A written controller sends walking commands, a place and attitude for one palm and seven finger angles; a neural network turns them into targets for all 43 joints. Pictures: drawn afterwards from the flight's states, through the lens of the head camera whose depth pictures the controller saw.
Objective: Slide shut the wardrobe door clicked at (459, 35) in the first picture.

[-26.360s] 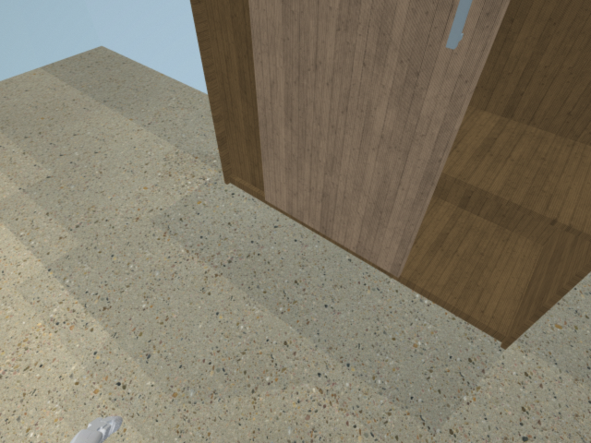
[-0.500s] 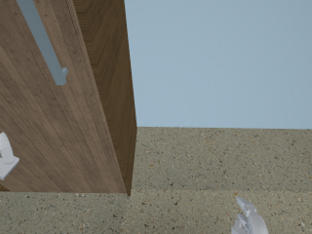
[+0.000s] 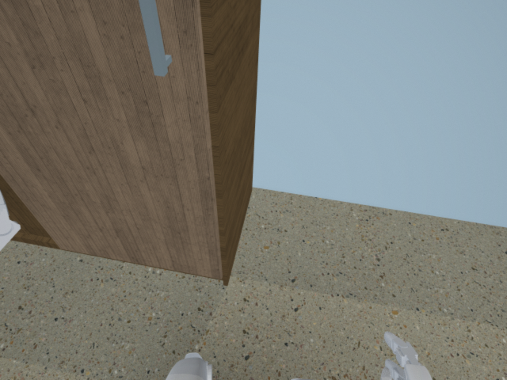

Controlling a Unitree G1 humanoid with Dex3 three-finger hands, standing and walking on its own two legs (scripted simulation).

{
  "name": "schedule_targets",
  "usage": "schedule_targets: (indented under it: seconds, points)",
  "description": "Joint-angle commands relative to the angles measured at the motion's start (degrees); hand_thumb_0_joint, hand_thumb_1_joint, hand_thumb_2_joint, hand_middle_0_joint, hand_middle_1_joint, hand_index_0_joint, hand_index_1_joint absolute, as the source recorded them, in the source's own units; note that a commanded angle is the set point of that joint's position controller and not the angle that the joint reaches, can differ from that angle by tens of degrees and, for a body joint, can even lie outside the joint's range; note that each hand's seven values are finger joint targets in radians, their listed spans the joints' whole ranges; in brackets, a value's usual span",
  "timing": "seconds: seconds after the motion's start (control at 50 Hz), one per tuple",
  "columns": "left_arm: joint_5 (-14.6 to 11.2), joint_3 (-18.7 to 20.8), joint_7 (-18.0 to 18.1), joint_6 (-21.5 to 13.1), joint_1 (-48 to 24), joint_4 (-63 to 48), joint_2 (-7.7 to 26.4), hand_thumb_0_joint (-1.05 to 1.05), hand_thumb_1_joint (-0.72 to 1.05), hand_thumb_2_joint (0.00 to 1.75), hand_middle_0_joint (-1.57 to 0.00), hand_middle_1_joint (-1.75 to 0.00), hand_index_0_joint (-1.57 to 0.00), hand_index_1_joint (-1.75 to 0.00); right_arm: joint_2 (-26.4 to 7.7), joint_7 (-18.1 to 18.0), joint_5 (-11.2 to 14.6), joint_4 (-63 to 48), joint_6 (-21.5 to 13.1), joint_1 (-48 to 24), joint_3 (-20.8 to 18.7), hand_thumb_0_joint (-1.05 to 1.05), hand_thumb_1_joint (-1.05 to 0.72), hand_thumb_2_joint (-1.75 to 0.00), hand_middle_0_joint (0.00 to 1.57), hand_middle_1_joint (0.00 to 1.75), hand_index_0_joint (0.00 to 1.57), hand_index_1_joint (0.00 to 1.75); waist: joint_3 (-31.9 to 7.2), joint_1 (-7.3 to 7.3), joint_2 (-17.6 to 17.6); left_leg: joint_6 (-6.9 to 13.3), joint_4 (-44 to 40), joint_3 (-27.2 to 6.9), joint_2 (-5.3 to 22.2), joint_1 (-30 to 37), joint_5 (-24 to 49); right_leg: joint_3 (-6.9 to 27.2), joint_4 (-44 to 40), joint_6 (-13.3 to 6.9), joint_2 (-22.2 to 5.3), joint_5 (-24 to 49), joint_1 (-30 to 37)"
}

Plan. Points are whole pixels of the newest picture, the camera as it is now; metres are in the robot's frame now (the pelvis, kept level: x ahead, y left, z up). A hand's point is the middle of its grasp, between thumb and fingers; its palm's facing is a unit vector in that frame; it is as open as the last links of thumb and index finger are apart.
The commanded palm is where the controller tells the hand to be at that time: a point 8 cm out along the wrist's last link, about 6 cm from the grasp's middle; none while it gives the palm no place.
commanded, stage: stop stepping back and stand still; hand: left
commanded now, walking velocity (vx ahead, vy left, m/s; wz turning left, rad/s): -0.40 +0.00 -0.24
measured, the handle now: (152, 3) +0.60 +0.18 +0.31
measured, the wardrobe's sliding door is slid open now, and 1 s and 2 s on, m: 0.00 0.00 0.00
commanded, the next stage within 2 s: let the arm hang, fingers relaxed in 1.18 s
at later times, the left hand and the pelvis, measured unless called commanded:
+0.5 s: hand out of the picture +0.11 +0.28 +0.23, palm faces +0.41 -0.84 -0.36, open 7.4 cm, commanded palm +0.06 +0.31 +0.22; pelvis -0.11 +0.03 +0.05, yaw -7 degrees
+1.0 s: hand out of the picture +0.16 +0.25 +0.22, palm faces +0.28 -0.85 -0.45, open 7.4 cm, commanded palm +0.10 +0.30 +0.22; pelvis -0.10 +0.04 +0.03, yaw -14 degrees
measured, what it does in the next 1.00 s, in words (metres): walks backwards: left foot, then right foot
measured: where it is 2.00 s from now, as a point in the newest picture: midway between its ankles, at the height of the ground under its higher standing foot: outside the picture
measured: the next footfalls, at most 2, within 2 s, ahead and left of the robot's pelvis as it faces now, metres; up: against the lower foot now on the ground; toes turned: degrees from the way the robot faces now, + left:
left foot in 0.24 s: -0.04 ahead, +0.16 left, +0.00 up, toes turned +0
right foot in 0.58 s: -0.13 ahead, -0.07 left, +0.00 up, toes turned -16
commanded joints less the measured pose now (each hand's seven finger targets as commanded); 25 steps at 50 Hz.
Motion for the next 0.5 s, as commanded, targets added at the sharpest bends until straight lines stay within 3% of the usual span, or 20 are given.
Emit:
schedule_targets:
  seconds: [0.0, 0.02, 0.04, 0.06, 0.08, 0.1, 0.12, 0.16, 0.18, 0.2, 0.22, 0.24, 0.26, 0.28, 0.3, 0.32, 0.34, 0.4, 0.46, 0.48]
  points:
    - [-1.16, 6.94, 2.57, -0.62, 4.42, -7.41, 11.29, 0.00, 0.90, 0.90, -0.20, -0.30, -0.20, -0.30, -6.68, 1.08, -0.57, -5.47, -2.21, -10.97, -3.63, 0.00, -0.90, -0.90, 0.20, 0.30, 0.20, 0.30, 0.23, 3.84, -9.56, -3.72, 29.01, -1.61, -6.00, 5.22, -18.76, 39.25, -38.85, -13.16, -23.67, -5.47, -18.52]
    - [0.04, 7.07, 2.97, -0.13, 5.80, -6.48, 10.38, 0.00, 0.90, 0.90, -0.20, -0.30, -0.20, -0.30, -6.31, 1.10, -2.43, -5.13, -1.70, -10.61, -3.35, 0.00, -0.90, -0.90, 0.20, 0.30, 0.20, 0.30, 0.71, 3.76, -6.27, -4.39, 32.71, -4.28, -6.09, 0.87, -19.22, 36.86, -37.04, -14.86, -24.11, 14.97, -14.25]
    - [0.01, 5.74, 2.19, 0.36, 1.99, -10.04, 10.34, 0.00, 0.90, 0.90, -0.20, -0.30, -0.20, -0.30, -4.96, 1.45, -1.49, -5.65, -1.81, -10.19, -2.85, 0.00, -0.90, -0.90, 0.20, 0.30, 0.20, 0.30, -5.20, 3.64, -12.85, -4.32, 31.23, -6.14, -6.18, -1.74, -18.34, 33.84, -31.92, -13.83, -21.30, 24.09, -3.50]
    - [-0.30, 6.54, 1.86, 0.38, -0.40, -11.57, 10.96, 0.00, 0.90, 0.90, -0.20, -0.30, -0.20, -0.30, -4.88, 1.11, -1.23, -5.97, -1.75, -9.37, -2.72, 0.00, -0.90, -0.90, 0.20, 0.30, 0.20, 0.30, -6.73, 3.26, -15.50, -4.40, 28.67, -5.31, -5.43, 0.82, -15.78, 26.12, -28.08, -11.67, -17.48, 30.37, -0.30]
    - [-0.32, 6.51, 1.73, 0.40, -1.18, -10.28, 10.25, 0.00, 0.90, 0.90, -0.20, -0.30, -0.20, -0.30, -4.59, 0.40, -1.03, -6.12, -1.42, -9.25, -2.42, 0.00, -0.90, -0.90, 0.20, 0.30, 0.20, 0.30, -8.23, 3.13, -18.80, -4.18, 23.19, -2.99, -5.40, 5.79, -14.92, 20.11, -26.35, -9.64, -14.19, 31.81, -0.07]
    - [-0.95, 5.33, 1.47, 0.69, -2.09, -6.96, 8.61, 0.00, 0.90, 0.90, -0.20, -0.30, -0.20, -0.30, -5.53, -0.03, -0.97, -5.70, -1.01, -8.24, -1.81, 0.00, -0.90, -0.90, 0.20, 0.30, 0.20, 0.30, -9.66, 2.92, -18.81, -2.92, 16.86, -1.88, -5.51, 11.68, -14.39, 17.06, -25.30, -8.07, -13.05, 27.12, -1.66]
    - [-1.27, 3.03, 1.21, 1.03, -4.57, -6.28, 7.51, 0.00, 0.90, 0.90, -0.20, -0.30, -0.20, -0.30, -5.75, -0.50, -0.75, -6.01, -1.14, -8.79, -1.48, 0.00, -0.90, -0.90, 0.20, 0.30, 0.20, 0.30, -8.99, 3.05, -17.45, -1.72, 9.41, -1.03, -6.21, 15.30, -14.61, 16.30, -25.12, -7.00, -12.39, 21.52, -2.67]
    - [-1.51, 1.12, 1.39, 1.25, -7.10, -4.54, 5.89, 0.00, 0.90, 0.90, -0.20, -0.30, -0.20, -0.30, -7.18, -1.46, -0.61, -5.01, -1.39, -6.65, -1.28, 0.00, -0.90, -0.90, 0.20, 0.30, 0.20, 0.30, -9.94, 2.10, -7.72, 0.23, -10.48, -0.68, -7.51, 22.92, -13.52, 15.23, -24.25, -3.94, -10.58, 7.84, -1.78]
    - [-1.66, -0.08, 1.40, 0.75, -8.78, -5.57, 5.30, 0.00, 0.90, 0.90, -0.20, -0.30, -0.20, -0.30, -8.29, -1.94, -0.54, -5.36, -1.74, -5.53, -1.32, 0.00, -0.90, -0.90, 0.20, 0.30, 0.20, 0.30, -9.10, 1.64, 1.17, 0.45, -20.61, -0.81, -5.83, 24.24, -13.37, 13.00, -20.27, -2.31, -7.52, 3.01, -0.94]
    - [-1.85, -1.00, 1.53, -0.07, -10.32, -7.42, 4.35, 0.00, 0.90, 0.90, -0.20, -0.30, -0.20, -0.30, -9.87, -2.18, -0.51, -6.30, -2.28, -4.80, -1.42, 0.00, -0.90, -0.90, 0.20, 0.30, 0.20, 0.30, -7.89, 1.63, 13.46, 2.73, -26.67, -7.78, 1.97, 25.53, -13.82, 8.03, -9.31, -0.81, -2.86, -1.03, -5.29]
    - [-1.37, -1.44, 2.23, -0.40, -10.87, -10.80, 4.51, 0.00, 0.90, 0.90, -0.20, -0.30, -0.20, -0.30, -10.83, -2.27, -0.35, -8.15, -2.93, -5.02, -1.75, 0.00, -0.90, -0.90, 0.20, 0.30, 0.20, 0.30, -8.27, 1.92, 24.19, 5.84, -30.74, -18.27, 13.02, 23.02, -14.94, 1.09, 7.40, 0.99, -0.17, -8.40, -9.66]
    - [-0.62, 0.32, 2.87, -0.49, -11.68, -12.75, 6.36, 0.00, 0.90, 0.90, -0.20, -0.30, -0.20, -0.30, -9.59, -2.23, -0.28, -8.66, -3.20, -5.17, -2.15, 0.00, -0.90, -0.90, 0.20, 0.30, 0.20, 0.30, -6.59, 1.93, 17.66, 8.77, -30.54, -20.05, 16.01, 19.48, -11.89, 1.57, 16.34, 0.82, -0.34, -7.58, -11.36]
    - [-1.31, 2.72, 2.57, -0.34, -7.41, -10.06, 7.79, 0.00, 0.90, 0.90, -0.20, -0.30, -0.20, -0.30, -9.45, -1.68, 0.30, -7.94, -3.42, -5.15, -3.14, 0.00, -0.90, -0.90, 0.20, 0.30, 0.20, 0.30, -8.35, 2.11, 10.01, 9.57, -29.64, -18.27, 15.89, 20.13, -13.24, 1.52, 19.61, 0.95, -0.16, -3.90, -11.79]
    - [-1.83, 1.70, 1.84, 0.61, -5.93, -12.01, 6.69, 0.00, 0.90, 0.90, -0.20, -0.30, -0.20, -0.30, -9.01, -0.71, 0.29, -7.52, -3.37, -5.60, -2.96, 0.00, -0.90, -0.90, 0.20, 0.30, 0.20, 0.30, -8.27, 0.96, 11.32, 9.48, -29.27, -19.30, 14.93, 20.26, -13.29, 1.98, 22.24, 1.07, -1.24, -2.80, -13.38]
    - [-1.45, 0.67, 1.66, 1.42, -5.24, -13.83, 5.56, 0.00, 0.90, 0.90, -0.20, -0.30, -0.20, -0.30, -8.61, 0.32, 0.26, -7.67, -3.41, -7.24, -2.66, 0.00, -0.90, -0.90, 0.20, 0.30, 0.20, 0.30, -5.17, 0.71, 9.38, 9.64, -29.97, -17.84, 14.11, 16.83, -14.85, 2.03, 22.88, 1.02, -2.82, -1.01, -12.20]
    - [-0.69, 1.55, 1.42, 1.11, -7.13, -15.61, 7.01, 0.00, 0.90, 0.90, -0.20, -0.30, -0.20, -0.30, -8.23, 1.26, 0.30, -6.51, -3.78, -7.77, -2.54, 0.00, -0.90, -0.90, 0.20, 0.30, 0.20, 0.30, -4.72, 1.61, 9.19, 9.30, -31.33, -14.69, 13.58, 14.46, -20.92, 0.64, 22.02, 0.99, -3.38, 1.55, -10.50]
    - [-0.52, -1.19, 1.60, 1.85, -4.20, -13.38, 3.54, 0.00, 0.90, 0.90, -0.20, -0.30, -0.20, -0.30, -8.67, 1.21, 0.05, -7.03, -3.46, -9.66, -2.10, 0.00, -0.90, -0.90, 0.20, 0.30, 0.20, 0.30, -0.87, 1.51, 11.22, 8.34, -32.23, -11.47, 12.11, 10.73, -23.42, -1.74, 20.17, 0.74, -3.29, 1.91, -8.86]
    - [-0.26, -0.75, 2.12, 2.82, -1.64, -9.73, 4.68, 0.00, 0.90, 0.90, -0.20, -0.30, -0.20, -0.30, -8.07, 0.43, -0.44, -6.58, -2.01, -8.88, -0.98, 0.00, -0.90, -0.90, 0.20, 0.30, 0.20, 0.30, -0.12, 2.01, 15.26, 6.39, -34.99, -9.14, 11.09, 9.04, -29.83, -7.51, 5.80, -0.67, -1.75, -0.41, -1.19]
    - [-0.84, 1.01, 2.47, 3.86, -1.15, -5.45, 6.33, 0.00, 0.90, 0.90, -0.20, -0.30, -0.20, -0.30, -7.93, -0.92, -1.02, -7.15, -0.05, -8.28, -0.42, 0.00, -0.90, -0.90, 0.20, 0.30, 0.20, 0.30, -2.16, 2.22, 15.69, 4.35, -32.18, -6.20, 10.21, 10.14, -29.74, -12.28, -10.18, -1.64, 0.58, -5.62, 9.00]
    - [-0.87, 1.09, 2.58, 4.35, -1.75, -4.85, 6.25, 0.00, 0.90, 0.90, -0.20, -0.30, -0.20, -0.30, -8.07, -1.14, -1.05, -7.14, 0.56, -7.89, -0.49, 0.00, -0.90, -0.90, 0.20, 0.30, 0.20, 0.30, -3.21, 2.33, 14.49, 3.43, -28.77, -4.03, 8.52, 9.01, -29.97, -13.56, -15.71, -1.88, 1.09, -4.57, 13.91]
